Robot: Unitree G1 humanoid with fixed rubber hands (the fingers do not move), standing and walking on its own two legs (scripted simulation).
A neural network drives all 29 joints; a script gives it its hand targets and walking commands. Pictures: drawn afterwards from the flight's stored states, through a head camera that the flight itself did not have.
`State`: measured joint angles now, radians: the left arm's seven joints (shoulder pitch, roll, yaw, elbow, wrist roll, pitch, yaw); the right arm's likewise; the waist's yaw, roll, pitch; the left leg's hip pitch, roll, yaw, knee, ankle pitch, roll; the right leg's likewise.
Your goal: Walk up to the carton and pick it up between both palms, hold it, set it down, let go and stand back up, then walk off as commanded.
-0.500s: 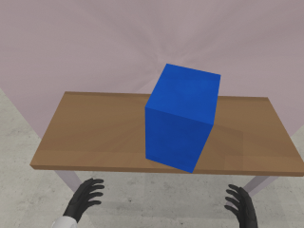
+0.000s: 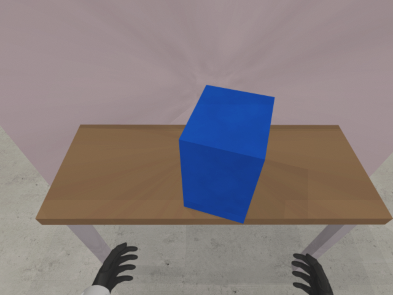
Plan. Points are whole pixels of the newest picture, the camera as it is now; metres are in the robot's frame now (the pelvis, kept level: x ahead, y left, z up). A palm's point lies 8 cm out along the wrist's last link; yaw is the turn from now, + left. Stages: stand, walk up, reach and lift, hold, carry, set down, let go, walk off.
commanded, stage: set down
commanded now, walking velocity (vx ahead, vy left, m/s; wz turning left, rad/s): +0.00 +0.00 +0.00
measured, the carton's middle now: (225, 156) +0.43 -0.02 +0.00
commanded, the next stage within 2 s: let go in 0.68 s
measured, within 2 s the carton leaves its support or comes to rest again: neither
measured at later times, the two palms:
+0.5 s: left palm (113, 293) +0.13 +0.20 -0.08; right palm out of the picture +0.13 -0.23 -0.09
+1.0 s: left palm (116, 292) +0.13 +0.20 -0.09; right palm out of the picture +0.13 -0.25 -0.09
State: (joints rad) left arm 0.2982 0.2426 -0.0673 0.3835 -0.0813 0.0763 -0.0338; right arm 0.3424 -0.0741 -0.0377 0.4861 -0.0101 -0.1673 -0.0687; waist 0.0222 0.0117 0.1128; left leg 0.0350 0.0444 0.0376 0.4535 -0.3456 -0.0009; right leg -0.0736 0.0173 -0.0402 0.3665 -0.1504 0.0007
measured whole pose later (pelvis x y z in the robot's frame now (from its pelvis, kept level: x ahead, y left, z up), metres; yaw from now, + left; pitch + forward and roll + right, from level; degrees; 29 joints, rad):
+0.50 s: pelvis +0.00 -0.02 +0.00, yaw +1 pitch -6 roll -1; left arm 0.25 0.20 -0.05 0.46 -0.03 0.15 0.02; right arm 0.26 -0.12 -0.06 0.66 -0.05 -0.16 -0.01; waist 0.03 0.01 0.12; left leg -0.01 0.04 0.02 0.44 -0.32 -0.02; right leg -0.13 0.02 -0.05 0.40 -0.16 -0.02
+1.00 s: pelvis +0.00 -0.02 +0.00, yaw +1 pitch -4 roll -1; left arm 0.22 0.19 -0.02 0.51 0.00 0.14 0.02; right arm 0.23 -0.15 -0.07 0.75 -0.04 -0.22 0.01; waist 0.03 -0.01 0.13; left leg -0.04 0.05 0.02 0.42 -0.31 -0.03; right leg -0.18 0.02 -0.06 0.41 -0.16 -0.02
